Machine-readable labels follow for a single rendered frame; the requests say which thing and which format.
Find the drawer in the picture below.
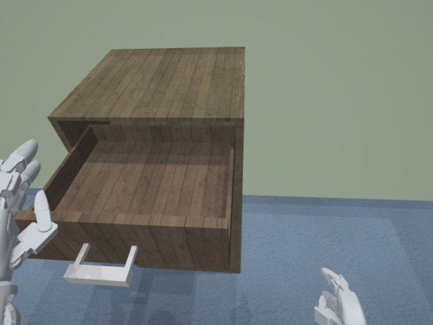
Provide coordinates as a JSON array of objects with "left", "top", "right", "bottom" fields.
[{"left": 13, "top": 125, "right": 235, "bottom": 270}]

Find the cabinet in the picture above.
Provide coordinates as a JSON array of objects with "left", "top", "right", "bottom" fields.
[{"left": 47, "top": 47, "right": 245, "bottom": 274}]

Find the robot left forearm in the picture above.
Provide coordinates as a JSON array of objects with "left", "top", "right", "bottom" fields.
[{"left": 0, "top": 281, "right": 21, "bottom": 325}]

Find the robot right hand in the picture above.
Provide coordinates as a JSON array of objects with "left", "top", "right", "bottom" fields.
[{"left": 315, "top": 267, "right": 367, "bottom": 325}]

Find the handle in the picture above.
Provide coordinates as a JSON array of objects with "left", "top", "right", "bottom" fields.
[{"left": 63, "top": 243, "right": 138, "bottom": 287}]

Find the robot left hand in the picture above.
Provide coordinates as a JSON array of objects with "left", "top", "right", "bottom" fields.
[{"left": 0, "top": 139, "right": 58, "bottom": 282}]

